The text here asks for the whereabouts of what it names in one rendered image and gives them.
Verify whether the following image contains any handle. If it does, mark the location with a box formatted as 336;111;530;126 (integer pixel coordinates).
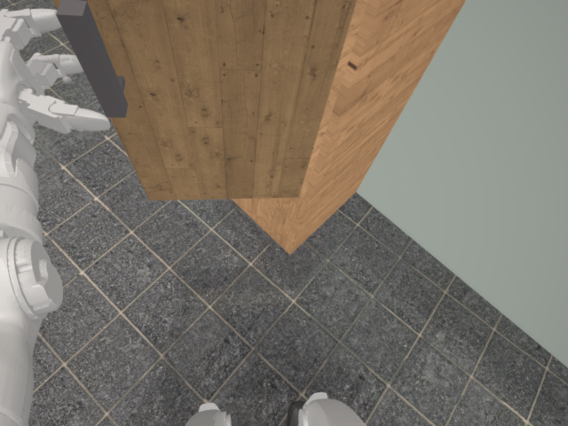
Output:
56;0;128;118

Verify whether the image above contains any robot right foot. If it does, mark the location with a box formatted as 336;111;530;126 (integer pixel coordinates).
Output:
287;401;305;426

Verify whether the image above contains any right robot shin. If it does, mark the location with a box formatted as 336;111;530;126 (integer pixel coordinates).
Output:
298;392;327;426

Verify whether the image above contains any left robot upper arm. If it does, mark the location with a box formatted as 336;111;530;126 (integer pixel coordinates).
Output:
0;236;63;426

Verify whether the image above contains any robot left forearm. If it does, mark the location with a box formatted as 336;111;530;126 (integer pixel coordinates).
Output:
0;102;43;245

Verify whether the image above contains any robot left hand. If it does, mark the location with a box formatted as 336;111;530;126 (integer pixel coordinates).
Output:
0;9;110;134

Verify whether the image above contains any cupboard door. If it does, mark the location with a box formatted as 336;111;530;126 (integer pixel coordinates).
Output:
52;0;357;201

